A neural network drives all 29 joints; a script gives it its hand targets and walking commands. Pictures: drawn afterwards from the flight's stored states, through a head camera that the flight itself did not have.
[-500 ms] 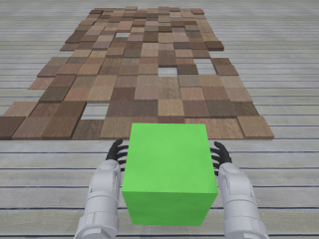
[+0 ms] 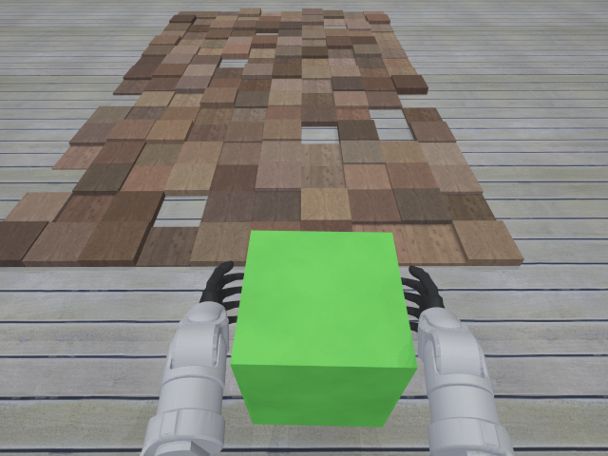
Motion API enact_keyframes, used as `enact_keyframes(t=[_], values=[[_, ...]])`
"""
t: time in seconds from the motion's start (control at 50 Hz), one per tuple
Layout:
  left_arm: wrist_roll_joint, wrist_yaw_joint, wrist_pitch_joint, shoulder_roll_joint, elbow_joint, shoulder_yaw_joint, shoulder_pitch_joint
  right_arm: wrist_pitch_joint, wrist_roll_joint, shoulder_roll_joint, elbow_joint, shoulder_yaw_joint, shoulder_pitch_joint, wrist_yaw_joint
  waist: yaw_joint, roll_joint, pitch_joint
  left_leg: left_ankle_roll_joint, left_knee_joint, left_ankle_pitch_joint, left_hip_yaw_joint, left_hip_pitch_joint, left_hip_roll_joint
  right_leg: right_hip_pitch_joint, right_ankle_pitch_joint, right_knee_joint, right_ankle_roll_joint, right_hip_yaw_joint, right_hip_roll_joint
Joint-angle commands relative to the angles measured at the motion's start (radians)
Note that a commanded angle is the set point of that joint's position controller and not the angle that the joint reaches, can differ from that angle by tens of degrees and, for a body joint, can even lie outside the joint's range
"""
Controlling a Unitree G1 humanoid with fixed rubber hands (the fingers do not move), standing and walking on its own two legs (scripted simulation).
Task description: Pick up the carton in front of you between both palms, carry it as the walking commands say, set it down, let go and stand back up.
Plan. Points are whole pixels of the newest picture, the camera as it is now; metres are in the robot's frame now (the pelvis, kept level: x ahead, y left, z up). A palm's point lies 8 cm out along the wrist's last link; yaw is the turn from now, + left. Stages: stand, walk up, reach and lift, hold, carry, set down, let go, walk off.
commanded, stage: reach and lift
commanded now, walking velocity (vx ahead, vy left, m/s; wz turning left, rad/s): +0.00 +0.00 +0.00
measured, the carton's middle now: (319, 332) +0.31 +0.00 -0.04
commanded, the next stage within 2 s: hold in 0.28 s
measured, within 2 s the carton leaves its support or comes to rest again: neither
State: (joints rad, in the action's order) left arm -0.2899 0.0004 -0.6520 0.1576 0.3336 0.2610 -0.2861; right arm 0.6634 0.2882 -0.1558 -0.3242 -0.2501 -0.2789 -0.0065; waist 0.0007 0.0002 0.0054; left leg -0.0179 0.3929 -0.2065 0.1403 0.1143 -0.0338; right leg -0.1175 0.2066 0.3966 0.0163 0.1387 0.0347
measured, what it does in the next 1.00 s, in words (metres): stands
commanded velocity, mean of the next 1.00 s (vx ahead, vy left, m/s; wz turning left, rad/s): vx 0.00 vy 0.00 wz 0.00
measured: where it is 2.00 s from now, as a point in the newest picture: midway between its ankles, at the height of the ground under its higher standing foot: outside the picture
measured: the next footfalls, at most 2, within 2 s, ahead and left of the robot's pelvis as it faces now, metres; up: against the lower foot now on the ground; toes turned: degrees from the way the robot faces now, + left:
left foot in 1.78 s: +0.28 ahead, +0.12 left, +0.00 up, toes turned +9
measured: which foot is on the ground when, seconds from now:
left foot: down 0.00-1.00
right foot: down 0.00-1.00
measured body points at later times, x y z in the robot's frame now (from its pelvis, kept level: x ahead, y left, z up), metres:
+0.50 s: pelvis +0.00 +0.00 +0.00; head -0.05 +0.00 +0.45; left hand +0.30 +0.15 +0.05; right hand +0.30 -0.15 +0.05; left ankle +0.01 +0.13 -0.74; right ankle +0.01 -0.13 -0.74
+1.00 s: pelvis -0.01 +0.00 +0.00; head -0.05 +0.00 +0.45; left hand +0.30 +0.15 +0.05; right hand +0.30 -0.15 +0.04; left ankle +0.01 +0.13 -0.74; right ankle +0.01 -0.13 -0.74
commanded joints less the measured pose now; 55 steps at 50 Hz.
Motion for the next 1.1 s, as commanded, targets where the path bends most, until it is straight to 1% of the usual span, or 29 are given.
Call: enact_keyframes(t=[0.0, 0.12, 0.24, 0.28, 0.34, 0.36, 0.42, 0.48, 0.58, 0.7, 0.84, 1.08], values=[[0.25, 0.252, 0.017, 0.938, -0.021, -0.549, -0.457, -0.029, -0.251, -0.947, 0.035, 0.547, -0.472, -0.241, 0.001, -0.001, 0.26, 0.0, -0.053, 0.215, -0.076, -0.073, -0.07, 0.088, -0.225, -0.052, 0.011, -0.073, 0.066], [0.258, 0.251, 0.003, 0.933, -0.052, -0.56, -0.439, -0.014, -0.259, -0.94, 0.065, 0.556, -0.452, -0.239, 0.0, 0.0, 0.251, -0.001, -0.061, 0.235, -0.074, -0.083, -0.071, 0.1, -0.244, -0.059, 0.011, -0.071, 0.067], [0.261, 0.25, -0.012, 0.932, -0.066, -0.561, -0.441, 0.0, -0.261, -0.932, 0.081, 0.557, -0.454, -0.239, -0.001, 0.0, 0.239, -0.001, -0.068, 0.226, -0.072, -0.086, -0.07, 0.103, -0.231, -0.065, 0.011, -0.073, 0.068], [0.274, 0.25, -0.017, 0.937, -0.089, -0.582, -0.444, 0.005, -0.273, -0.938, 0.106, 0.578, -0.46, -0.239, -0.002, 0.0, 0.253, -0.002, -0.07, 0.239, -0.07, -0.098, -0.07, 0.113, -0.242, -0.067, 0.011, -0.074, 0.068], [0.306, 0.243, -0.039, 0.942, -0.158, -0.632, -0.436, 0.028, -0.302, -0.941, 0.172, 0.627, -0.456, -0.235, -0.004, 0.001, 0.288, -0.006, -0.076, 0.295, -0.066, -0.132, -0.069, 0.144, -0.295, -0.073, 0.013, -0.072, 0.07], [0.306, 0.24, -0.05, 0.935, -0.167, -0.632, -0.428, 0.039, -0.302, -0.932, 0.18, 0.627, -0.447, -0.233, -0.004, 0.001, 0.28, -0.007, -0.081, 0.295, -0.067, -0.133, -0.069, 0.148, -0.295, -0.078, 0.013, -0.072, 0.07], [0.279, 0.234, -0.081, 0.9, -0.142, -0.592, -0.405, 0.068, -0.278, -0.892, 0.151, 0.584, -0.423, -0.23, -0.001, 0.002, 0.194, -0.004, -0.1, 0.208, -0.073, -0.102, -0.068, 0.123, -0.208, -0.096, 0.01, -0.073, 0.068], [0.262, 0.239, -0.091, 0.891, -0.108, -0.56, -0.427, 0.077, -0.264, -0.883, 0.12, 0.554, -0.448, -0.236, 0.0, 0.001, 0.143, 0.001, -0.107, 0.119, -0.078, -0.078, -0.065, 0.093, -0.118, -0.105, 0.004, -0.076, 0.064], [0.271, 0.251, -0.083, 0.921, -0.106, -0.566, -0.499, 0.069, -0.273, -0.913, 0.119, 0.562, -0.521, -0.247, -0.001, 0.001, 0.178, 0.003, -0.094, 0.101, -0.079, -0.085, -0.062, 0.09, -0.1, -0.095, 0.001, -0.079, 0.062], [0.269, 0.253, -0.077, 0.926, -0.086, -0.563, -0.533, 0.064, -0.269, -0.919, 0.096, 0.558, -0.552, -0.249, -0.002, 0.003, 0.189, 0.003, -0.088, 0.071, -0.081, -0.078, -0.061, 0.085, -0.07, -0.088, 0.0, -0.083, 0.06], [0.263, 0.253, -0.076, 0.923, -0.071, -0.555, -0.534, 0.064, -0.263, -0.918, 0.084, 0.549, -0.553, -0.247, -0.003, 0.001, 0.191, 0.004, -0.088, 0.083, -0.082, -0.081, -0.061, 0.09, -0.083, -0.089, 0.002, -0.084, 0.06], [0.271, 0.245, -0.079, 0.912, -0.109, -0.564, -0.482, 0.069, -0.271, -0.913, 0.12, 0.56, -0.498, -0.24, -0.003, 0.0, 0.207, 0.001, -0.091, 0.166, -0.078, -0.106, -0.065, 0.12, -0.172, -0.091, 0.007, -0.08, 0.062]])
